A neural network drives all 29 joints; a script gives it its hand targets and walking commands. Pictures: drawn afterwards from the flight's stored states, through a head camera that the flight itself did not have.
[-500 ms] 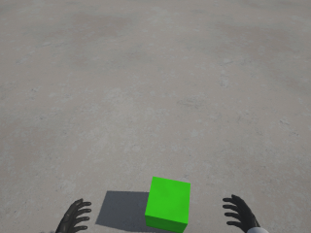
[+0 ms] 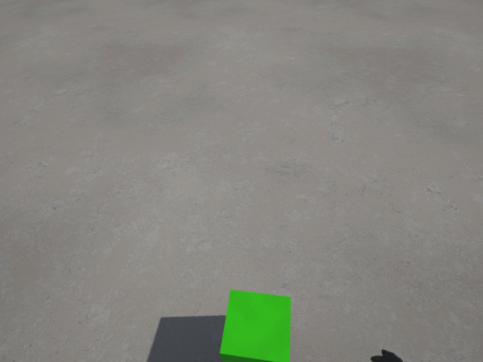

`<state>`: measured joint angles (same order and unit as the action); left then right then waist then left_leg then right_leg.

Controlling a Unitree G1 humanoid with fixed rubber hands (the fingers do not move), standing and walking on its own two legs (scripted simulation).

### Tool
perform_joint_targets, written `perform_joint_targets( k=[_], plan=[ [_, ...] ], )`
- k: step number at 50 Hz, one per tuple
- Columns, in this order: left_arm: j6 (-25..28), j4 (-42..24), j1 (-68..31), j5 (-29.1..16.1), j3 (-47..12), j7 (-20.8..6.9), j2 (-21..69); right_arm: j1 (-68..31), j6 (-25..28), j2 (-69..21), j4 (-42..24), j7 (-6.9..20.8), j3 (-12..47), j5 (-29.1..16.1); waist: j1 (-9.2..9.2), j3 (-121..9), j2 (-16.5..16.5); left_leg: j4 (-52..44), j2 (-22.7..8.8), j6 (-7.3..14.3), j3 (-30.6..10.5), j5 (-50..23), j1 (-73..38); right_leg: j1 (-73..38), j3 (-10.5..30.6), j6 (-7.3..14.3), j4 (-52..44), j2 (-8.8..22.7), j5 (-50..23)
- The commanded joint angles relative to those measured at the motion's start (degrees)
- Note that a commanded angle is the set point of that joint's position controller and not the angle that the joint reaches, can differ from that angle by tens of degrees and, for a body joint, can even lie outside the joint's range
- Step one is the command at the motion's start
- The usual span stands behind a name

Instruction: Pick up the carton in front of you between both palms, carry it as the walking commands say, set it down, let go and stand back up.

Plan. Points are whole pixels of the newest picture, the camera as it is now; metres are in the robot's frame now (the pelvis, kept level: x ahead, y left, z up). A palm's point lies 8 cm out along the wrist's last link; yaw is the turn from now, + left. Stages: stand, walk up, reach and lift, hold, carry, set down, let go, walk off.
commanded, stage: stand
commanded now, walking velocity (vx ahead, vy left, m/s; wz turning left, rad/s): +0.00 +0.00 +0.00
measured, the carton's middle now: (257, 335) +0.37 -0.03 -0.64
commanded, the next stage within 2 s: none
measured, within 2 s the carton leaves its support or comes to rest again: neither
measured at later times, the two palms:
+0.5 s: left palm out of the picture +0.09 +0.24 -0.11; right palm out of the picture +0.05 -0.28 -0.13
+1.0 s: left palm out of the picture +0.01 +0.23 -0.13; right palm out of the picture -0.05 -0.24 -0.14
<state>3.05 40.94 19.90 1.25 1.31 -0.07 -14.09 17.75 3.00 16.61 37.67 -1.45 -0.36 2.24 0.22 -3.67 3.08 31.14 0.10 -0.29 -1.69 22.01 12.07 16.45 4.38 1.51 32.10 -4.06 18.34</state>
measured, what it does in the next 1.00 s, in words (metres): stands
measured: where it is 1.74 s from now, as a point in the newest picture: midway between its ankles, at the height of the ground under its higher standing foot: outside the picture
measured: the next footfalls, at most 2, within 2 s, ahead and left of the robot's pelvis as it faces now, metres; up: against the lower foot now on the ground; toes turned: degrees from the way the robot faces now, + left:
none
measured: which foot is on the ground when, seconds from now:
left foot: down 0.00-1.00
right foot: down 0.00-1.00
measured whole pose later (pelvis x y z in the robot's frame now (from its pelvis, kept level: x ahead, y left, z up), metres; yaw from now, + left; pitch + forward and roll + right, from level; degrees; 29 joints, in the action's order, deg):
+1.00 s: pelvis +0.00 -0.01 +0.00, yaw -4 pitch +0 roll +0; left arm -0.3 57.8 20.9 0.4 -1.7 2.3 -10.7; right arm 22.1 -1.0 12.8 60.6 -2.9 1.8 1.2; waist 0.5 -0.4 1.5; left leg 27.1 -0.9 -0.7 2.0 21.5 5.3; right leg 12.5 7.9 2.4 31.7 -5.4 18.3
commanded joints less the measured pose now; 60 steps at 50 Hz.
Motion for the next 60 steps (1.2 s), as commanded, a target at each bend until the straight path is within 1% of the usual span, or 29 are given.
perform_joint_targets(
  k=[1,5,10,16,24,29,45,60],
  plan=[
    [1.02,-3.01,0.15,-0.19,1.12,0.47,-6.31,0.10,1.01,5.99,-2.65,-0.55,-1.28,-0.49,0.67,-2.04,-4.22,-1.62,-4.61,-0.04,-4.13,-14.09,-2.02,0.65,6.15,0.09,-2.55,6.39,-22.86],
    [0.38,-1.99,1.95,-0.38,0.72,0.91,-6.71,2.38,0.20,6.18,-0.30,-0.98,-0.82,-0.81,0.67,-1.16,-3.58,-0.37,-4.45,0.01,-3.00,-17.55,-1.68,0.43,6.28,0.89,-0.88,6.17,-27.42],
    [-0.34,-1.03,2.71,-0.61,0.40,1.39,-6.71,3.79,-0.63,6.23,1.99,-1.42,-0.36,-1.09,0.52,-0.66,-2.77,0.64,-4.46,0.12,-1.86,-21.58,-2.18,-0.06,6.44,1.56,0.39,5.99,-30.70],
    [-1.24,0.41,2.49,-0.73,0.24,1.81,-6.70,4.74,-1.57,6.28,4.52,-1.75,-0.10,-1.21,0.42,0.16,-3.12,0.47,-4.14,0.26,-0.51,-20.67,-2.50,-0.85,6.99,2.15,0.63,5.86,-32.34],
    [-2.08,3.20,2.50,-0.61,0.10,2.12,-6.56,5.83,-2.58,5.96,8.40,-1.86,0.01,-1.12,0.45,2.20,-3.77,-1.65,-3.93,0.50,0.50,-16.01,-3.14,-1.03,8.08,2.62,-0.85,5.68,-29.48],
    [-2.42,5.59,2.99,-0.61,-0.17,2.22,-6.08,6.59,-3.04,5.30,11.44,-1.76,0.21,-1.02,0.42,3.64,-3.84,-3.31,-3.99,0.70,0.76,-14.52,-4.14,-0.83,8.55,2.80,-2.16,5.52,-26.62],
    [-2.96,14.44,4.57,-0.79,-1.62,2.51,-3.33,8.57,-3.76,2.13,21.00,-1.56,1.15,-0.98,0.22,7.35,-3.57,-6.75,-4.50,1.27,0.74,-13.03,-6.35,-0.29,8.84,2.51,-5.31,5.27,-20.42],
    [-3.19,20.48,5.32,-0.87,-2.49,2.89,-0.40,9.36,-3.86,-1.11,26.24,-1.66,1.60,-1.04,0.10,9.17,-3.35,-8.10,-4.80,1.74,0.37,-12.36,-6.49,0.52,8.49,1.77,-6.69,5.16,-17.07]
  ],
)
